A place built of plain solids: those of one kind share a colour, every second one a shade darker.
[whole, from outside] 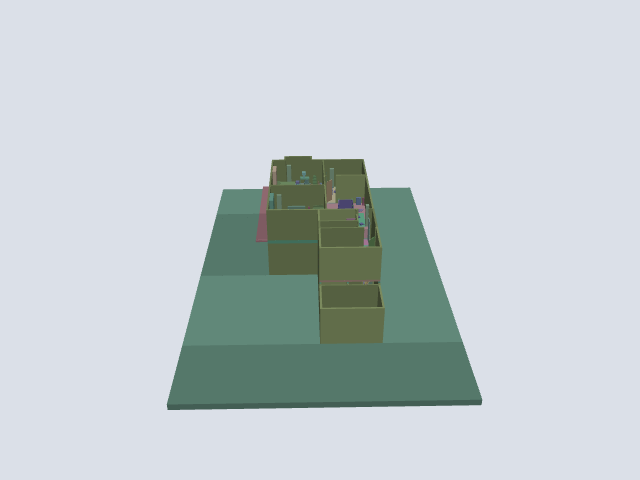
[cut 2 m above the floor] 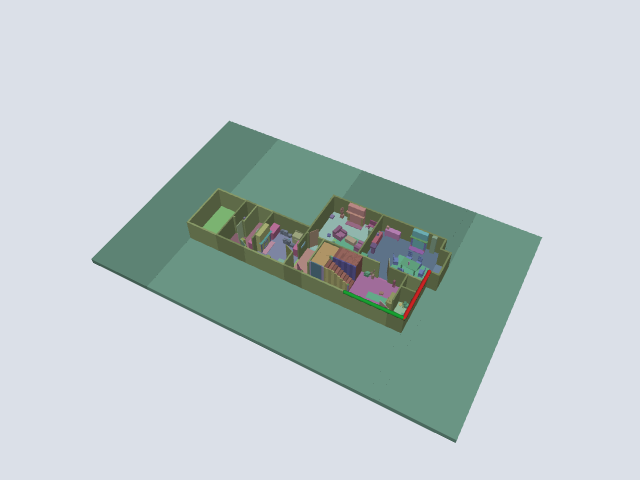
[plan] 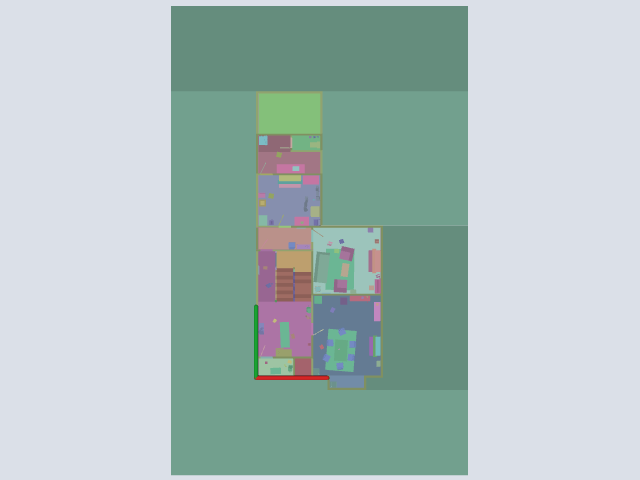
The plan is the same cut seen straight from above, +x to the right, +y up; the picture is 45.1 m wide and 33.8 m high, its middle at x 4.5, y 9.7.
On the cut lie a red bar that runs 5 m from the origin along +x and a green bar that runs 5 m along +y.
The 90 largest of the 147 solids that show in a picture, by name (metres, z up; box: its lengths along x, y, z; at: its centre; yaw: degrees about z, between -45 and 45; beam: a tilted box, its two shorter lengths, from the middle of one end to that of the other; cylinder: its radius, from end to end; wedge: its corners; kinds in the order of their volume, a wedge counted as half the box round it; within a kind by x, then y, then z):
{
 "under_1": {"box": [6.0, 20.18, 0.5], "at": [-3.0, 10.09, -0.33]},
 "under_2": {"box": [11.04, 0.87, 0.5], "at": [-0.48, -0.43, -0.33]},
 "under_3": {"box": [20.93, 6.0, 0.5], "at": [4.46, -3.87, -0.33]},
 "under_4": {"box": [20.93, 6.0, 0.5], "at": [4.46, 23.18, -0.33]},
 "under_5": {"box": [10.25, 9.45, 0.5], "at": [9.8, 15.45, -0.33]},
 "under_6": {"box": [7.18, 0.87, 0.5], "at": [11.34, -0.43, -0.33]},
 "under_7": {"box": [6.0, 10.73, 0.5], "at": [11.93, 5.37, -0.33]},
 "wall_1": {"box": [0.16, 1.2, 3.42], "at": [0.08, 0.76, 1.41]},
 "wall_2": {"box": [0.16, 3.57, 2.88], "at": [0.08, 1.95, 4.86]},
 "wall_3": {"box": [0.16, 7.42, 3.42], "at": [0.08, 5.2, 1.41]},
 "wall_4": {"box": [0.16, 6.71, 2.88], "at": [0.08, 7.21, 4.86]},
 "wall_5": {"box": [0.16, 1.53, 3.42], "at": [0.08, 9.8, 1.41]},
 "wall_6": {"box": [0.16, 3.06, 2.88], "at": [0.08, 12.23, 4.86]},
 "wall_7": {"box": [0.16, 3.56, 3.42], "at": [0.08, 12.48, 1.41]},
 "wall_8": {"box": [0.16, 2.88, 2.88], "at": [0.08, 15.33, 4.86]},
 "wall_9": {"box": [0.16, 2.67, 3.42], "at": [0.08, 15.72, 1.41]},
 "wall_10": {"box": [0.16, 2.83, 3.42], "at": [0.08, 18.6, 1.41]},
 "wall_11": {"box": [1.59, 0.13, 3.42], "at": [0.8, 10.63, 1.41]},
 "wall_12": {"box": [2.88, 0.13, 2.88], "at": [1.44, 3.79, 4.86]},
 "wall_13": {"box": [4.68, 0.16, 2.88], "at": [2.34, 16.85, 4.86]},
 "wall_14": {"box": [4.68, 0.13, 3.42], "at": [2.34, 17.12, 1.41]},
 "wall_15": {"box": [4.68, 0.16, 3.42], "at": [2.34, 20.09, 1.41]},
 "wall_16": {"box": [5.2, 0.16, 6.6], "at": [2.6, 0.08, 3.0]},
 "wall_17": {"box": [2.85, 0.13, 3.42], "at": [2.6, 1.43, 1.41]},
 "wall_18": {"box": [2.85, 0.13, 3.42], "at": [2.6, 8.97, 1.41]},
 "wall_19": {"box": [3.6, 0.13, 2.88], "at": [2.88, 13.82, 4.86]},
 "wall_20": {"box": [3.51, 0.13, 3.42], "at": [2.92, 14.32, 1.41]},
 "wall_21": {"box": [3.24, 0.13, 2.88], "at": [3.06, 12.66, 4.86]},
 "wall_22": {"box": [2.26, 0.13, 3.42], "at": [3.55, 15.96, 1.41]},
 "wall_23": {"box": [0.13, 1.51, 3.42], "at": [3.96, 2.25, 1.41]},
 "wall_24": {"box": [0.13, 1.93, 3.42], "at": [3.96, 4.83, 1.41]},
 "wall_25": {"box": [0.13, 2.99, 3.42], "at": [3.96, 7.42, 1.41]},
 "wall_26": {"box": [0.13, 3.64, 2.88], "at": [3.96, 7.74, 4.86]},
 "wall_27": {"box": [0.16, 3.53, 3.42], "at": [4.6, 12.49, 1.41]},
 "wall_28": {"box": [0.16, 1.51, 3.42], "at": [4.6, 15.14, 1.41]},
 "wall_29": {"box": [0.16, 2.88, 2.88], "at": [4.6, 15.33, 4.86]},
 "wall_30": {"box": [0.16, 2.83, 3.42], "at": [4.6, 18.6, 1.41]},
 "wall_31": {"box": [7.64, 0.13, 2.88], "at": [5.11, 10.63, 4.86]},
 "wall_32": {"box": [0.16, 0.71, 6.6], "at": [5.12, -0.35, 3.0]},
 "wall_33": {"box": [6.48, 0.13, 3.42], "at": [5.69, 10.63, 1.41]},
 "wall_34": {"box": [2.72, 0.16, 6.6], "at": [6.39, -0.79, 3.0]},
 "wall_35": {"box": [5.04, 0.13, 6.6], "at": [6.41, 5.86, 3.0]},
 "wall_36": {"box": [4.41, 0.031, 6.6], "at": [6.72, 10.71, 3.0]},
 "wall_37": {"box": [0.16, 0.71, 6.6], "at": [7.67, -0.35, 3.0]},
 "wall_38": {"box": [1.34, 0.16, 6.6], "at": [8.26, 0.08, 3.0]},
 "wall_39": {"box": [0.16, 5.63, 6.6], "at": [8.85, 2.98, 3.0]},
 "wall_40": {"box": [0.16, 4.65, 6.6], "at": [8.85, 8.24, 3.0]},
 "under_foot_1": {"box": [8.93, 10.73, 0.5], "at": [4.46, 5.37, -0.47]},
 "stair_1": {"box": [1.17, 2.35, 0.48], "at": [2.03, 6.53, -0.06]},
 "stair_2": {"box": [1.17, 2.09, 0.66], "at": [2.03, 6.66, 0.03]},
 "stair_3": {"box": [1.17, 1.82, 0.84], "at": [2.03, 6.79, 0.12]},
 "stair_4": {"box": [1.17, 1.56, 1.02], "at": [2.03, 6.92, 0.21]},
 "stair_5": {"box": [1.17, 1.3, 1.2], "at": [2.03, 7.05, 0.3]},
 "stair_6": {"box": [1.17, 1.04, 1.38], "at": [2.03, 7.18, 0.39]},
 "stair_7": {"box": [1.17, 0.78, 1.56], "at": [2.03, 7.32, 0.48]},
 "stair_8": {"box": [1.17, 0.52, 1.74], "at": [2.03, 7.45, 0.57]},
 "stair_9": {"box": [1.17, 0.26, 3.54], "at": [3.31, 5.49, 1.47]},
 "stair_10": {"box": [1.17, 0.52, 3.36], "at": [3.31, 5.62, 1.38]},
 "stair_11": {"box": [1.17, 0.78, 3.18], "at": [3.31, 5.75, 1.29]},
 "stair_12": {"box": [1.17, 1.3, 2.82], "at": [3.31, 6.01, 1.11]},
 "stair_13": {"box": [1.17, 1.56, 2.64], "at": [3.31, 6.14, 1.02]},
 "stair_14": {"box": [1.17, 1.82, 2.46], "at": [3.31, 6.27, 0.93]},
 "stair_15": {"box": [1.17, 2.09, 2.28], "at": [3.31, 6.4, 0.84]},
 "floor_dining_1": {"box": [2.4, 0.87, 0.64], "at": [6.39, -0.28, -0.32]},
 "floor_dining_2": {"box": [4.75, 5.63, 0.64], "at": [6.39, 2.98, -0.32]},
 "floor_back_1": {"box": [4.75, 4.65, 0.64], "at": [6.39, 8.24, -0.32]},
 "floor_hall_1": {"box": [1.28, 3.55, 0.64], "at": [0.8, 7.13, -0.32]},
 "floor_hall_2": {"box": [3.73, 3.87, 0.64], "at": [2.02, 3.42, -0.32]},
 "floor_kitchen_1": {"box": [4.36, 3.56, 0.5], "at": [2.34, 12.48, -0.39]},
 "stair_landing_1": {"box": [1.28, 1.2, 2.1], "at": [2.08, 8.31, 0.75]},
 "stair_landing_2": {"box": [1.17, 1.47, 2.1], "at": [3.31, 8.18, 0.75]},
 "floor_landlady_1": {"box": [4.36, 2.83, 0.5], "at": [2.34, 18.6, -0.39]},
 "floor_scullery_1": {"box": [2.26, 1.16, 0.5], "at": [1.29, 16.48, -0.39]},
 "floor_scullery_2": {"box": [4.36, 1.51, 0.5], "at": [2.34, 15.14, -0.39]},
 "floor_back_lobby_1": {"box": [3.73, 1.53, 0.64], "at": [2.02, 9.8, -0.32]},
 "fixture_breast_kitchen_1": {"box": [1.54, 0.42, 3.31], "at": [2.39, 14.04, 1.47]},
 "upper_floor_front_box_1": {"box": [3.73, 3.57, 0.16], "at": [2.02, 1.95, 3.34]},
 "fixture_breast_back_1": {"box": [0.41, 1.54, 3.17], "at": [8.57, 8.22, 1.54]},
 "floor_vestibule_1": {"box": [2.45, 1.2, 0.64], "at": [1.39, 0.76, -0.32]},
 "upper_floor_next_1": {"box": [1.0, 5.63, 0.16], "at": [9.43, 2.98, 3.34]},
 "upper_floor_next_2": {"box": [1.0, 4.65, 0.16], "at": [9.43, 8.24, 3.34]},
 "fixture_breast_back_room_1": {"box": [0.34, 1.54, 2.93], "at": [8.6, 8.22, 4.83]},
 "fixture_breast_dining_1": {"box": [0.36, 1.35, 3.17], "at": [8.59, 2.22, 1.54]},
 "fixture_breast_front_room_1": {"box": [0.35, 1.35, 2.93], "at": [8.6, 2.22, 4.83]},
 "floor_wc_down_1": {"box": [1.97, 1.03, 0.5], "at": [3.54, 16.54, -0.39]},
 "floor_coats_1": {"box": [1.15, 1.2, 0.64], "at": [3.31, 0.76, -0.32]},
 "child_bed_1": {"box": [2.06, 1.06, 0.4], "at": [7.76, 0.66, 3.8]},
 "fridge_flat_1": {"box": [0.6, 0.73, 1.66], "at": [0.48, 11.08, 0.69]},
 "upper_floor_landing_1": {"box": [3.73, 1.2, 0.16], "at": [2.02, 4.46, 3.34]},
 "sofa_1": {"box": [0.93, 2.16, 0.34], "at": [4.63, 7.77, 0.28], "yaw": -6.3}
}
